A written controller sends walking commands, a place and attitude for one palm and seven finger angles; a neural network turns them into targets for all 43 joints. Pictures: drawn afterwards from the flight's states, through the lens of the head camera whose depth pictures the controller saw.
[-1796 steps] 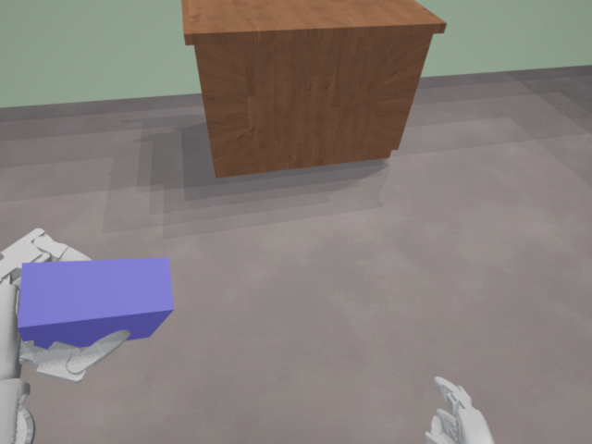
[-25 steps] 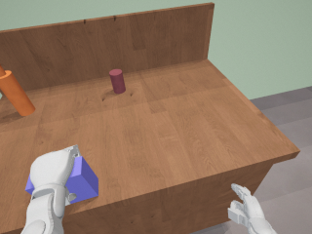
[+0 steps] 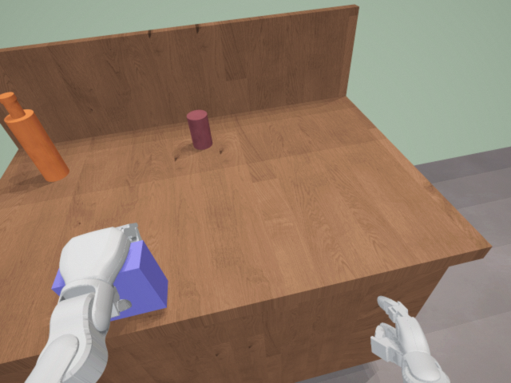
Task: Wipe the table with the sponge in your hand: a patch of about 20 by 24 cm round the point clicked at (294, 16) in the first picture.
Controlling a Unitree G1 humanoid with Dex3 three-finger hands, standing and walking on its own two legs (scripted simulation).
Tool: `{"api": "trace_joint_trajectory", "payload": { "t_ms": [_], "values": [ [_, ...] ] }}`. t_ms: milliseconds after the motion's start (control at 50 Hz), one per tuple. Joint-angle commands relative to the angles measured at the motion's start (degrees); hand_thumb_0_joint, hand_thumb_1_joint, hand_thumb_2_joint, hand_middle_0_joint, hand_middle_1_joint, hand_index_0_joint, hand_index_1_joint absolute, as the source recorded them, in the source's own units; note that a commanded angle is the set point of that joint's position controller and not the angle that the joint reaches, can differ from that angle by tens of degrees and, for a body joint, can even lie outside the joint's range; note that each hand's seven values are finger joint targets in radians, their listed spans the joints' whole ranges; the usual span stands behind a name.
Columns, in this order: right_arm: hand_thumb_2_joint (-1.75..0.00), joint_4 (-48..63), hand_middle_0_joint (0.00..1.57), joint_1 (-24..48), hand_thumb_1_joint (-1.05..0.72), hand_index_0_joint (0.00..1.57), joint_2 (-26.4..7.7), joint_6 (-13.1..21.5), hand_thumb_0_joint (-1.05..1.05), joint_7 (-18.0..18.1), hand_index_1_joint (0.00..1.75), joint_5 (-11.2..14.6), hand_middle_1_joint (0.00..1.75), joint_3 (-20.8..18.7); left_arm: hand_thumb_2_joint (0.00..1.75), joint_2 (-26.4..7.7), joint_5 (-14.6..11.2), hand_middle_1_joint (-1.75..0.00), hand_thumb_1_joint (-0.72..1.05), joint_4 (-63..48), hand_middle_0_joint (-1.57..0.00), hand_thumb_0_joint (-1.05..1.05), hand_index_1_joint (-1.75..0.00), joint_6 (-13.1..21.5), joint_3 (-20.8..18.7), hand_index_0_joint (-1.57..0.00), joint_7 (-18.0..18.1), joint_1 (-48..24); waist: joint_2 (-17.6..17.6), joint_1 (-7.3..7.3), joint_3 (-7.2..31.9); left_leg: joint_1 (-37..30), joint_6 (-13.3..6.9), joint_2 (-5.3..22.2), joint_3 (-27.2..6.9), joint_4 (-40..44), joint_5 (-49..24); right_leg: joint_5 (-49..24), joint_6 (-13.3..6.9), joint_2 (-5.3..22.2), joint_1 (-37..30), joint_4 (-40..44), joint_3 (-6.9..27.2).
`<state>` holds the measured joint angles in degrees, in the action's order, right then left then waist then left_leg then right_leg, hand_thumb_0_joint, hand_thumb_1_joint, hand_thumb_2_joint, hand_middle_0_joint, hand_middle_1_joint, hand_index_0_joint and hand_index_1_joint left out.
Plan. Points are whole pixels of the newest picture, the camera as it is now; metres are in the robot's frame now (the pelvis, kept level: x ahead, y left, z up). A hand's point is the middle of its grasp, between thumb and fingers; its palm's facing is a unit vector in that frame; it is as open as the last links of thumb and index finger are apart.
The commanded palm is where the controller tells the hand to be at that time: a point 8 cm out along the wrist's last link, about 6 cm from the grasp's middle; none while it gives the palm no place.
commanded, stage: lift the sponge slowly off the table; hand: left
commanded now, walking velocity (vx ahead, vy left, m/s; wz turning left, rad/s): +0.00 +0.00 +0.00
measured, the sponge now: (121, 290) +0.22 +0.27 +0.03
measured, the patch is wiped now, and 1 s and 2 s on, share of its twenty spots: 1.00 1.00 1.00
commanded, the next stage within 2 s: bring the sponge back beside the body in 1.34 s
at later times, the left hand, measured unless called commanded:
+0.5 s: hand (106, 252) +0.24 +0.28 +0.11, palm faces +0.07 -0.09 -0.99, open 9.7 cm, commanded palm +0.21 +0.27 +0.18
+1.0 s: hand (96, 236) +0.25 +0.28 +0.14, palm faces +0.12 -0.09 -0.99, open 9.7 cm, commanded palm +0.20 +0.28 +0.22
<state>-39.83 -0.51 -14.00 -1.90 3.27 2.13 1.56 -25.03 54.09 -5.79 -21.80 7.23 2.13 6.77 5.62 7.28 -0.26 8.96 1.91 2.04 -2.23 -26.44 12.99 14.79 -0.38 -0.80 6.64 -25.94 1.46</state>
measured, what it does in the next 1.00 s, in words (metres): stands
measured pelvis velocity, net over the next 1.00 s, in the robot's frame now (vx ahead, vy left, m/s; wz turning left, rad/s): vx -0.01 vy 0.01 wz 0.00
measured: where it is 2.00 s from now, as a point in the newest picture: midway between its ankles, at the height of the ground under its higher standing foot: outside the picture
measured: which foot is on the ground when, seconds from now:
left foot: down 0.00-1.00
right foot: down 0.00-1.00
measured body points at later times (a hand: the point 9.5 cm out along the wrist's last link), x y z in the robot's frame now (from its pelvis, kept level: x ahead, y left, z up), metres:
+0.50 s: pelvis +0.00 +0.00 +0.00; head -0.02 -0.04 +0.45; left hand +0.23 +0.28 +0.16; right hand +0.26 -0.20 -0.07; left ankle +0.02 +0.14 -0.74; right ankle +0.00 -0.12 -0.74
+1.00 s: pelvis -0.01 +0.01 +0.00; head -0.03 -0.03 +0.45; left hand +0.24 +0.28 +0.19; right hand +0.25 -0.19 -0.07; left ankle +0.02 +0.14 -0.74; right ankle +0.00 -0.12 -0.74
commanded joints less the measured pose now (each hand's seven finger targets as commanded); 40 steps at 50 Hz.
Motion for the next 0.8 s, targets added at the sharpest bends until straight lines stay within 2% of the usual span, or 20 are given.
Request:
{"api": "trace_joint_trajectory", "payload": {
  "t_ms": [0,20,60,120,220,260,320,360,380,440,460,480,500,560,580,620,660,720,760,780],
  "values": [
    [-0.90,10.4,0.20,13.5,-0.90,0.20,-5.9,3.5,0.00,0.5,0.30,0.3,0.30,-1.9,1.30,-12.3,1.6,-1.60,0.10,-12.2,-1.20,0.00,-1.60,0.5,-9.0,-1.20,2.4,-15.1,-1.9,-0.02,10.2,-5.1,-3.8,-3.8,0.5,2.8,-9.5,-7.6,-3.6,-1.8,1.3,6.0,1.6],
    [-0.90,10.4,0.20,13.6,-0.90,0.20,-6.2,3.3,0.00,0.5,0.30,0.3,0.30,-1.8,1.30,-11.3,1.4,-1.60,0.10,-11.6,-1.20,0.00,-1.60,0.2,-8.2,-1.20,2.0,-15.3,-2.0,-0.01,10.1,-5.1,-3.8,-3.8,0.6,2.9,-9.6,-8.1,-3.5,-1.7,1.3,6.4,1.0],
    [-0.90,10.3,0.20,13.8,-0.90,0.20,-6.7,3.0,0.00,0.4,0.30,0.3,0.30,-2.0,1.30,-14.5,1.2,-1.60,0.10,-11.5,-1.20,0.00,-1.60,-0.3,-11.3,-1.20,1.8,-14.0,-1.8,0.25,9.9,-4.9,-3.7,-3.6,0.6,3.1,-9.5,-7.7,-3.7,-1.7,1.1,6.4,2.8],
    [-0.90,10.8,0.20,14.5,-0.90,0.20,-6.6,2.6,0.00,-0.1,0.30,0.4,0.30,-1.9,1.30,-12.6,0.5,-1.60,0.10,-11.6,-1.20,0.00,-1.60,-1.4,-10.0,-1.20,0.5,-11.7,-3.3,0.59,9.5,-4.1,-3.8,-3.8,0.7,2.7,-11.1,-10.5,-3.3,-1.4,0.7,5.8,1.4],
    [-0.90,11.4,0.20,14.6,-0.90,0.20,-6.6,2.7,0.00,0.1,0.30,0.5,0.30,-1.5,1.30,-12.7,0.1,-1.60,0.10,-13.5,-1.20,0.00,-1.60,-1.6,-8.8,-1.20,-1.0,-15.1,-2.9,-0.05,9.0,-4.1,-4.0,-3.6,0.5,3.0,-10.1,-9.0,-3.1,-1.3,1.5,6.1,0.9],
    [-0.90,11.3,0.20,14.4,-0.90,0.20,-6.8,3.0,0.00,0.5,0.30,0.4,0.30,-1.7,1.30,-16.0,0.6,-1.60,0.10,-15.3,-1.20,0.00,-1.60,-0.9,-11.2,-1.20,-0.9,-17.4,-3.1,-0.24,9.6,-4.8,-4.1,-3.5,0.4,3.1,-9.4,-7.6,-3.3,-1.5,1.6,6.3,2.3],
    [-0.90,11.1,0.20,13.8,-0.90,0.20,-6.6,3.3,0.00,0.8,0.30,0.3,0.30,-1.6,1.30,-15.0,0.8,-1.60,0.10,-14.1,-1.20,0.00,-1.60,-0.2,-10.5,-1.20,-1.0,-18.3,-3.6,0.01,10.4,-5.4,-4.2,-3.7,0.4,2.9,-10.6,-9.2,-3.2,-1.3,1.2,6.4,1.2],
    [-0.90,11.1,0.20,13.9,-0.90,0.20,-6.7,3.5,0.00,0.9,0.30,0.3,0.30,-1.7,1.30,-17.3,0.5,-1.60,0.10,-16.0,-1.20,0.00,-1.60,0.4,-12.6,-1.20,-0.7,-19.3,-1.4,-0.06,11.0,-6.0,-3.9,-3.6,0.3,3.0,-10.5,-8.9,-3.5,-1.5,0.8,6.4,2.7],
    [-0.90,11.8,0.20,13.8,-0.90,0.20,-6.3,3.7,0.00,0.8,0.30,0.3,0.30,-1.5,1.30,-15.3,0.2,-1.60,0.10,-16.8,-1.20,0.00,-1.60,0.6,-10.9,-1.20,-0.8,-19.8,-0.6,0.44,12.7,-6.1,-4.1,-3.9,0.4,2.7,-11.3,-9.9,-3.4,-1.3,-0.2,6.0,1.0],
    [-0.90,11.1,0.20,13.8,-0.90,0.20,-6.5,3.2,0.00,0.5,0.30,0.3,0.30,-1.7,1.30,-15.7,-0.1,-1.60,0.10,-15.6,-1.20,0.00,-1.60,-0.1,-11.6,-1.20,-1.0,-17.1,-1.7,0.26,11.3,-5.4,-3.8,-3.7,0.4,2.9,-12.8,-12.6,-3.3,-1.2,-0.3,5.7,1.6],
    [-0.90,11.0,0.20,14.2,-0.90,0.20,-6.9,3.2,0.00,0.5,0.30,0.4,0.30,-1.7,1.30,-17.9,-0.4,-1.60,0.10,-15.9,-1.20,0.00,-1.60,-0.4,-13.9,-1.20,-0.9,-16.5,-0.5,0.40,11.3,-5.5,-3.7,-3.6,0.2,3.2,-12.1,-11.4,-3.6,-1.4,-0.4,5.9,2.9],
    [-0.90,11.5,0.20,14.6,-0.90,0.20,-6.5,3.0,0.00,0.3,0.30,0.4,0.30,-1.2,1.30,-15.4,-0.3,-1.60,0.10,-15.2,-1.20,0.00,-1.60,-1.1,-11.3,-1.20,-1.4,-18.1,-0.5,0.53,10.8,-4.5,-3.6,-3.6,0.4,3.4,-11.7,-10.4,-3.5,-1.3,-0.2,5.8,0.7],
    [-0.90,11.5,0.20,14.8,-0.90,0.20,-6.3,3.1,0.00,0.1,0.30,0.5,0.30,-1.4,1.30,-14.8,-0.3,-1.60,0.10,-16.4,-1.20,0.00,-1.60,-1.2,-10.7,-1.20,-1.6,-17.3,-0.6,0.44,11.1,-4.9,-3.7,-3.6,0.4,3.2,-12.4,-11.4,-3.4,-1.2,0.0,5.5,1.6],
    [-0.90,11.6,0.20,15.2,-0.90,0.20,-7.1,2.6,0.00,0.0,0.30,0.6,0.30,-1.5,1.30,-17.9,-1.2,-1.60,0.10,-16.5,-1.20,0.00,-1.60,-2.5,-13.7,-1.20,-2.3,-15.4,-1.4,0.54,10.8,-4.2,-3.6,-3.4,0.0,3.6,-12.0,-11.3,-3.5,-1.3,-0.5,5.2,2.5],
    [-0.90,12.3,0.20,15.3,-0.90,0.20,-6.8,2.6,0.00,0.0,0.30,0.5,0.30,-1.1,1.30,-15.8,-1.2,-1.60,0.10,-16.1,-1.20,0.00,-1.60,-3.0,-11.6,-1.20,-3.0,-16.2,-2.0,0.86,11.1,-3.7,-3.9,-3.6,0.4,3.3,-11.8,-10.9,-3.2,-1.1,-0.5,5.2,0.5],
    [-0.90,12.1,0.20,15.3,-0.90,0.20,-6.9,2.4,0.00,0.0,0.30,0.5,0.30,-1.1,1.30,-16.8,-1.4,-1.60,0.10,-16.0,-1.20,0.00,-1.60,-3.3,-12.2,-1.20,-3.5,-15.7,-3.3,0.68,10.6,-3.6,-3.9,-3.6,0.2,3.2,-11.8,-11.2,-3.0,-1.0,0.0,5.4,1.0],
    [-0.90,12.0,0.20,15.5,-0.90,0.20,-7.2,2.4,0.00,0.3,0.30,0.6,0.30,-1.2,1.30,-20.1,-1.3,-1.60,0.10,-17.6,-1.20,0.00,-1.60,-3.0,-14.8,-1.20,-3.6,-16.8,-2.5,0.43,10.9,-4.0,-3.8,-3.3,-0.1,3.4,-11.1,-10.0,-3.2,-1.2,0.1,5.3,2.4],
    [-0.90,11.9,0.20,15.1,-0.90,0.20,-6.7,2.7,0.00,0.6,0.30,0.5,0.30,-0.9,1.30,-17.7,-1.3,-1.60,0.10,-16.8,-1.20,0.00,-1.60,-2.2,-12.0,-1.20,-4.3,-19.9,-1.8,0.09,10.3,-4.2,-3.9,-3.4,0.0,3.3,-10.4,-8.7,-3.0,-1.1,1.4,6.0,0.7],
    [-0.90,11.9,0.20,15.1,-0.90,0.20,-6.9,3.0,0.00,0.9,0.30,0.8,0.30,-0.9,1.30,-19.9,-1.3,-1.60,0.10,-18.8,-1.20,0.00,-1.60,-1.5,-13.5,-1.20,-4.1,-22.3,0.1,-0.31,10.8,-4.7,-3.7,-3.2,-0.4,3.9,-9.2,-7.1,-3.4,-1.4,1.2,6.0,2.1],
    [-0.90,12.7,0.20,15.0,-0.90,0.20,-6.4,3.5,0.00,1.0,0.30,0.5,0.30,-0.6,1.30,-17.6,-1.4,-1.60,0.10,-19.0,-1.20,0.00,-1.60,-1.2,-11.3,-1.20,-4.3,-24.1,-0.4,0.19,11.9,-4.7,-3.9,-3.7,-0.1,3.4,-9.5,-7.5,-3.3,-1.1,0.8,6.0,0.5]
  ]
}}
